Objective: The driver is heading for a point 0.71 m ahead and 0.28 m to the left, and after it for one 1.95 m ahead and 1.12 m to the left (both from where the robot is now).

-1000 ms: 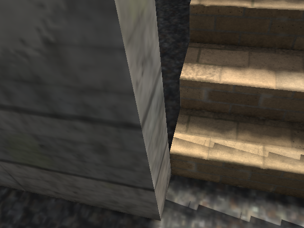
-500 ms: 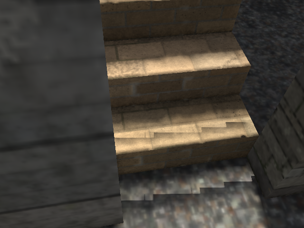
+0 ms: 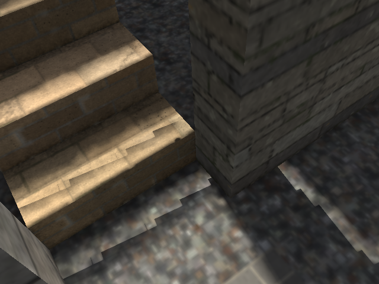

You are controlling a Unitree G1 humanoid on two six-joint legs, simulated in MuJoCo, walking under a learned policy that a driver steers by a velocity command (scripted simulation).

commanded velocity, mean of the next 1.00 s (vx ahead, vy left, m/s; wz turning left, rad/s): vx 0.09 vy -0.17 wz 0.67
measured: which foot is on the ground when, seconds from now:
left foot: up 0.00-0.34, down 0.36-0.70, up 0.72-1.00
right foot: down 0.00-0.36, up 0.38-0.68, down 0.70-1.00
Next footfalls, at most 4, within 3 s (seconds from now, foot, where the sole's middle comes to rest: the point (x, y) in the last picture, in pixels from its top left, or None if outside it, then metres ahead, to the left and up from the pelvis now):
0.36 left None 0.19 -0.05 -0.76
0.70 right None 0.32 -0.35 -0.76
1.26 left None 0.06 -0.03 -0.76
1.70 right None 0.22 0.04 -0.76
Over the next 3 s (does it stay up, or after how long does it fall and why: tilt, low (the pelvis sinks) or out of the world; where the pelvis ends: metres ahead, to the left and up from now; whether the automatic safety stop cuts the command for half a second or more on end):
stays up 0.07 -0.13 -0.01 its command is cut before an obstacle from the start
